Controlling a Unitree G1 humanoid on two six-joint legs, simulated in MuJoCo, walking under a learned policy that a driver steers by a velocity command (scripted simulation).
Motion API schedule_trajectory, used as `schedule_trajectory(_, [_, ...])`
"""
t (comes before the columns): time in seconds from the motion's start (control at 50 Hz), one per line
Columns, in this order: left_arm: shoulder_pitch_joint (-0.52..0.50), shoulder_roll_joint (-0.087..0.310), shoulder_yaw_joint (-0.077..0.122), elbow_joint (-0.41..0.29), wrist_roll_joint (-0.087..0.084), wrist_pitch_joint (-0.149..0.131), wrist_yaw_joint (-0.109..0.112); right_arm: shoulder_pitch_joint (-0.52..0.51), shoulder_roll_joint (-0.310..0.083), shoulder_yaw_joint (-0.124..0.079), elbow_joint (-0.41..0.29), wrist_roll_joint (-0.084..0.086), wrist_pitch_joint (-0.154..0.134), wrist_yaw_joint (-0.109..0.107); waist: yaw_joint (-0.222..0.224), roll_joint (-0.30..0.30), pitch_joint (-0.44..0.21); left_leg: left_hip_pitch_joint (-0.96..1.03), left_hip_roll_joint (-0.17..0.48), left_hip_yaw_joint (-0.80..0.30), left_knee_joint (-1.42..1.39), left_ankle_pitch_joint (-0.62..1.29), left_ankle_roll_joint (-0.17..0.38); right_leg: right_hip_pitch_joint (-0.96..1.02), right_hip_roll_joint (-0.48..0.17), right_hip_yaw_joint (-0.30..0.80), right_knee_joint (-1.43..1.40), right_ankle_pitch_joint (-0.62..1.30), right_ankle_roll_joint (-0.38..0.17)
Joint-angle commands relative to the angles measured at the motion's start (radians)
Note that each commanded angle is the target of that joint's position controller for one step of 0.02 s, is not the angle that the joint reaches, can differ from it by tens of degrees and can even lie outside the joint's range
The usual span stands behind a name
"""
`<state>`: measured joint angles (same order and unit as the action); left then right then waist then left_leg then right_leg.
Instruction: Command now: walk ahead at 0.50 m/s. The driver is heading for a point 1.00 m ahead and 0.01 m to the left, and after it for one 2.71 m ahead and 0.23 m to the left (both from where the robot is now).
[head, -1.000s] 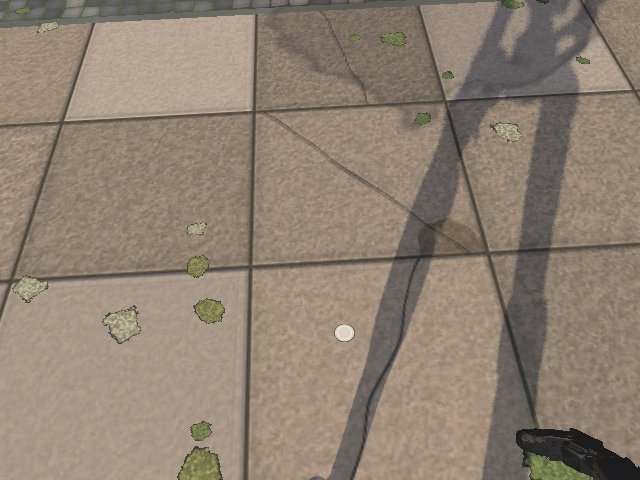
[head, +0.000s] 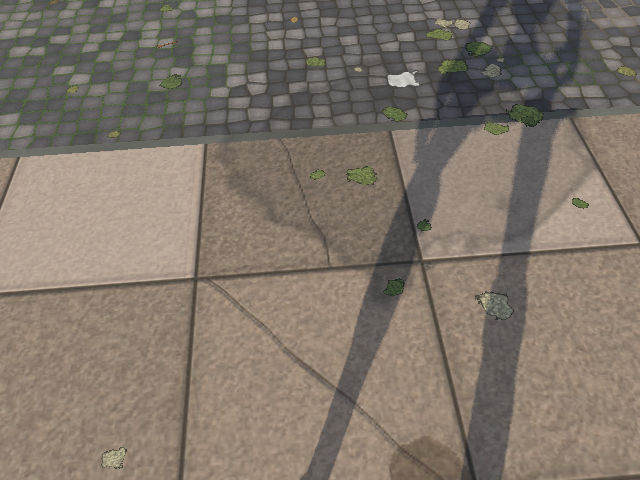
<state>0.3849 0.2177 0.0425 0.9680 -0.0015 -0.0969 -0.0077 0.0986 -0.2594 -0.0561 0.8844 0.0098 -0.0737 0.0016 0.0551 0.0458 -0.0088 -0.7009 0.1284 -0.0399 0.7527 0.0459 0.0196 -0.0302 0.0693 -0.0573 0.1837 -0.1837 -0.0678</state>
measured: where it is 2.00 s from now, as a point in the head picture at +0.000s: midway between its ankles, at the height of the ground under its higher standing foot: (344, 312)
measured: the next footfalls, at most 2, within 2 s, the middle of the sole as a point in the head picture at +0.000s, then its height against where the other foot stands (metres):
left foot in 0.22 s outside the picture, level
right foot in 0.80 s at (400, 434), level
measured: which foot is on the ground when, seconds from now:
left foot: up 0.00-0.20, down 0.22-0.80, up 0.82-1.00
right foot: down 0.00-0.22, up 0.24-0.78, down 0.80-1.00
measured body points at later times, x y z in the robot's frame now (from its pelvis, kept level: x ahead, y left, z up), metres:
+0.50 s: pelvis +0.27 +0.08 +0.00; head +0.29 +0.09 +0.45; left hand +0.41 +0.34 -0.12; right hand +0.29 -0.19 -0.13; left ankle +0.26 +0.15 -0.75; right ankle +0.38 -0.11 -0.67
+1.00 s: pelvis +0.55 +0.00 +0.00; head +0.57 -0.01 +0.45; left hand +0.61 +0.27 -0.13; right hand +0.64 -0.27 -0.14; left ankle +0.55 +0.16 -0.67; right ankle +0.57 -0.08 -0.75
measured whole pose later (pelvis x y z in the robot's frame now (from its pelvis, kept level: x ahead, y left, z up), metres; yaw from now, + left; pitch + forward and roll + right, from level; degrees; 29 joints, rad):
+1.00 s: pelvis +0.55 +0.00 +0.00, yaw +0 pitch +1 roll -1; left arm 0.26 0.23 0.06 0.93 0.01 -0.10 -0.03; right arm 0.20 -0.27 -0.07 0.94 0.02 -0.08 -0.01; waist 0.02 0.04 0.02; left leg -0.56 0.11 -0.02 1.10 -0.28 0.04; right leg -0.22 0.05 -0.07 0.34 -0.14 -0.07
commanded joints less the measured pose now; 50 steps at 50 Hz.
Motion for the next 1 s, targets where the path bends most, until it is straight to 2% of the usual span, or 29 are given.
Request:
schedule_trajectory(0.02, [0.034, 0.162, 0.033, -0.027, -0.008, -0.007, 0.011, -0.119, -0.034, 0.000, -0.078, 0.005, -0.016, 0.010, 0.008, -0.104, 0.083, -0.018, -0.024, 0.030, -0.118, 0.068, 0.001, -0.005, -0.272, 0.125, -0.076, 0.228, -0.125])
schedule_trajectory(0.08, [0.073, 0.166, 0.037, 0.000, -0.011, 0.007, 0.015, -0.191, -0.034, 0.004, -0.110, 0.011, -0.024, 0.027, 0.024, -0.107, 0.110, -0.042, -0.036, 0.033, -0.185, 0.016, 0.018, 0.088, -0.310, 0.127, -0.037, 0.247, -0.125])
schedule_trajectory(0.14, [0.058, 0.183, 0.046, 0.007, -0.016, 0.019, 0.022, -0.188, -0.052, 0.001, -0.125, 0.014, -0.035, 0.044, -0.004, -0.122, 0.097, 0.020, -0.056, 0.044, -0.231, -0.079, 0.051, 0.144, -0.341, 0.129, 0.029, 0.349, -0.107])
schedule_trajectory(0.18, [0.016, 0.199, 0.051, -0.001, -0.015, 0.027, 0.023, -0.060, -0.097, -0.022, -0.094, 0.012, -0.039, 0.042, -0.082, -0.148, 0.012, 0.240, -0.117, 0.094, -0.250, -0.118, 0.084, 0.132, -0.318, 0.100, 0.171, 0.641, -0.082])
schedule_trajectory(0.2, [0.000, 0.181, 0.043, -0.008, -0.011, 0.031, 0.023, 0.107, -0.141, -0.047, -0.040, 0.010, -0.038, 0.036, -0.159, -0.132, -0.086, 0.469, -0.140, 0.108, -0.256, -0.097, 0.112, 0.067, -0.263, 0.062, 0.362, 0.713, -0.054])
schedule_trajectory(0.22, [0.006, 0.152, 0.028, -0.032, 0.005, 0.030, 0.022, 0.297, -0.217, -0.069, 0.000, -0.003, -0.035, 0.025, -0.217, -0.024, -0.233, 0.793, 0.039, -0.097, -0.232, -0.078, 0.176, -0.160, -0.200, 0.020, 0.680, 0.439, -0.018])
schedule_trajectory(0.24, [0.139, -0.001, -0.014, -0.033, 0.001, 0.006, 0.008, 0.359, -0.281, -0.080, 0.023, -0.011, -0.032, 0.029, -0.140, 0.249, -0.368, 1.122, 0.267, -0.591, -0.354, -0.250, 0.343, -0.561, -0.005, 0.055, 1.030, -0.293, 0.044])
schedule_trajectory(0.26, [0.083, 0.098, 0.006, -0.021, -0.025, -0.020, 0.003, 0.345, -0.187, -0.054, 0.019, -0.001, -0.033, 0.030, -0.174, 0.168, -0.356, 1.102, 0.254, -0.682, -0.440, -0.358, 0.320, -0.676, -0.041, 0.194, 1.160, -0.389, 0.025])
schedule_trajectory(0.28, [-0.017, 0.159, 0.022, -0.055, -0.046, -0.034, 0.001, 0.252, -0.144, -0.041, 0.002, 0.003, -0.035, 0.027, -0.159, 0.120, -0.201, 0.965, 0.224, -0.527, -0.456, -0.326, 0.270, -0.744, -0.095, 0.172, 1.175, -0.312, 0.008])
schedule_trajectory(0.3, [-0.076, 0.163, 0.024, -0.070, -0.044, -0.036, 0.008, 0.162, -0.117, -0.030, -0.019, 0.000, -0.036, 0.027, -0.125, 0.024, -0.122, 0.805, 0.188, -0.402, -0.482, -0.238, 0.240, -0.705, -0.152, 0.143, 1.127, -0.209, 0.006])
schedule_trajectory(0.32, [-0.105, 0.156, 0.032, -0.073, -0.026, -0.030, 0.016, 0.108, -0.088, -0.022, -0.026, -0.009, -0.038, 0.031, -0.095, -0.008, -0.061, 0.668, 0.150, -0.314, -0.513, -0.156, 0.224, -0.657, -0.184, 0.132, 1.063, -0.150, 0.010])
schedule_trajectory(0.34, [-0.080, 0.140, 0.036, -0.069, -0.019, -0.015, 0.018, 0.090, -0.066, -0.014, -0.022, -0.019, -0.041, 0.033, -0.058, 0.014, -0.049, 0.590, 0.121, -0.255, -0.544, -0.120, 0.212, -0.590, -0.211, 0.140, 1.022, -0.112, 0.010])
schedule_trajectory(0.38, [-0.048, 0.096, 0.034, -0.061, -0.018, 0.010, 0.021, 0.110, -0.071, -0.015, -0.003, -0.017, -0.045, 0.035, -0.035, 0.026, -0.028, 0.519, 0.099, -0.192, -0.595, -0.089, 0.222, -0.544, -0.223, 0.129, 0.963, -0.087, 0.018])
schedule_trajectory(0.44, [-0.136, 0.101, 0.039, -0.094, -0.008, 0.023, 0.026, 0.158, -0.115, -0.025, 0.021, -0.015, -0.046, 0.017, -0.043, 0.004, 0.022, 0.516, 0.097, -0.137, -0.638, -0.040, 0.231, -0.635, -0.234, 0.120, 0.838, 0.028, 0.046])
schedule_trajectory(0.48, [-0.206, 0.099, 0.041, -0.115, -0.003, 0.021, 0.024, 0.193, -0.119, -0.025, 0.033, -0.012, -0.039, 0.005, -0.060, -0.001, 0.035, 0.551, 0.088, -0.108, -0.645, -0.018, 0.217, -0.687, -0.231, 0.115, 0.733, 0.133, 0.059])
schedule_trajectory(0.56, [-0.335, 0.075, 0.032, -0.149, -0.008, 0.012, 0.011, 0.252, -0.124, -0.022, 0.055, -0.003, -0.030, -0.005, -0.101, 0.009, 0.058, 0.587, 0.055, -0.039, -0.648, -0.020, 0.179, -0.662, -0.196, 0.081, 0.515, 0.293, 0.059])
schedule_trajectory(0.68, [-0.490, 0.075, 0.018, -0.210, -0.021, -0.002, -0.022, 0.342, -0.138, -0.028, 0.105, 0.004, -0.006, -0.010, -0.146, 0.014, 0.104, 0.763, 0.118, -0.042, -0.576, 0.011, 0.176, -0.692, -0.160, 0.060, 0.358, 0.214, 0.038])
schedule_trajectory(0.74, [-0.436, 0.111, 0.029, -0.210, -0.023, -0.012, -0.035, 0.313, -0.158, -0.038, 0.106, 0.008, 0.005, -0.015, -0.092, 0.045, 0.065, 0.805, 0.140, -0.040, -0.483, 0.211, 0.150, -0.565, -0.123, 0.037, 0.316, 0.113, -0.003])
schedule_trajectory(0.76, [-0.349, 0.137, 0.043, -0.187, -0.020, -0.014, -0.033, 0.285, -0.165, -0.040, 0.100, 0.010, 0.009, -0.016, -0.039, 0.054, 0.010, 0.792, 0.120, -0.016, -0.389, 0.380, 0.134, -0.426, -0.087, 0.006, 0.298, 0.111, -0.023])
schedule_trajectory(0.78, [-0.182, 0.184, 0.068, -0.133, -0.016, -0.013, -0.026, 0.269, -0.145, -0.032, 0.092, 0.007, 0.012, -0.015, 0.036, 0.037, -0.090, 0.727, 0.066, 0.023, -0.203, 0.454, 0.107, -0.192, -0.070, -0.003, 0.293, 0.139, -0.055])
schedule_trajectory(0.8, [0.011, 0.261, 0.090, -0.094, -0.002, -0.011, -0.016, 0.272, -0.113, -0.016, 0.066, -0.010, 0.010, -0.015, 0.096, -0.072, -0.242, 0.502, 0.003, 0.069, 0.114, 0.184, 0.070, 0.134, -0.255, 0.206, 0.323, 0.170, -0.124])
schedule_trajectory(0.82, [0.064, 0.325, 0.100, -0.071, 0.001, -0.008, -0.021, 0.398, 0.033, 0.025, 0.064, -0.008, -0.015, -0.002, 0.025, -0.341, -0.369, 0.100, -0.190, 0.047, 0.454, -0.531, 0.009, 0.459, -0.479, 0.689, 0.207, 0.016, -0.290])
schedule_trajectory(0.84, [0.057, 0.224, 0.073, -0.075, -0.007, -0.007, -0.021, 0.341, -0.074, 0.003, 0.076, 0.017, -0.039, 0.004, 0.060, -0.251, -0.354, -0.014, -0.148, -0.087, 0.579, -0.618, 0.025, 0.441, -0.460, 0.759, 0.135, -0.093, -0.266])
schedule_trajectory(0.86, [-0.038, 0.182, 0.059, -0.093, -0.009, -0.009, -0.017, 0.241, -0.129, -0.012, 0.044, 0.038, -0.053, 0.006, 0.048, -0.207, -0.202, -0.076, -0.094, -0.067, 0.592, -0.537, 0.042, 0.307, -0.425, 0.600, 0.120, -0.053, -0.216])
schedule_trajectory(0.88, [-0.120, 0.157, 0.049, -0.111, -0.005, -0.009, -0.017, 0.188, -0.126, -0.013, 0.034, 0.036, -0.056, 0.000, 0.016, -0.120, -0.125, -0.038, -0.042, -0.040, 0.546, -0.442, 0.042, 0.153, -0.384, 0.478, 0.093, 0.039, -0.188])
schedule_trajectory(0.9, [-0.171, 0.131, 0.041, -0.117, 0.003, -0.010, -0.021, 0.163, -0.118, -0.020, 0.032, 0.019, -0.049, -0.006, -0.013, -0.090, -0.064, 0.007, -0.013, -0.030, 0.481, -0.388, 0.036, 0.024, -0.348, 0.396, 0.061, 0.118, -0.174])
schedule_trajectory(0.92, [-0.189, 0.108, 0.033, -0.115, 0.012, -0.013, -0.023, 0.184, -0.102, -0.024, 0.036, 0.013, -0.035, -0.008, -0.048, -0.107, -0.049, 0.071, 0.012, -0.037, 0.440, -0.351, 0.036, -0.053, -0.319, 0.338, 0.029, 0.148, -0.162])
schedule_trajectory(0.96, [-0.171, 0.115, 0.035, -0.097, 0.008, -0.018, -0.025, 0.213, -0.057, -0.021, 0.044, 0.011, -0.011, -0.011, -0.073, -0.117, -0.030, 0.116, 0.022, -0.026, 0.376, -0.327, 0.027, -0.122, -0.303, 0.283, -0.020, 0.172, -0.171])
schedule_trajectory(1.0, [-0.144, 0.148, 0.043, -0.081, 0.007, -0.020, -0.014, 0.165, -0.055, -0.024, 0.025, 0.004, 0.000, -0.014, -0.075, -0.107, 0.004, 0.068, 0.030, -0.019, 0.298, -0.260, 0.009, -0.143, -0.302, 0.243, -0.056, 0.194, -0.181])
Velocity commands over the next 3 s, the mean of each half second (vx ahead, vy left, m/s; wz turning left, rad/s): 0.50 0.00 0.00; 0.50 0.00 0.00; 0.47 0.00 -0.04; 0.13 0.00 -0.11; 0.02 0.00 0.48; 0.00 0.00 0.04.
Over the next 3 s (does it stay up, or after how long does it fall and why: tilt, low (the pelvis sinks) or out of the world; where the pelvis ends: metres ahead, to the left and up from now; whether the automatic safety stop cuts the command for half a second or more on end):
stays up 1.01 0.08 -0.01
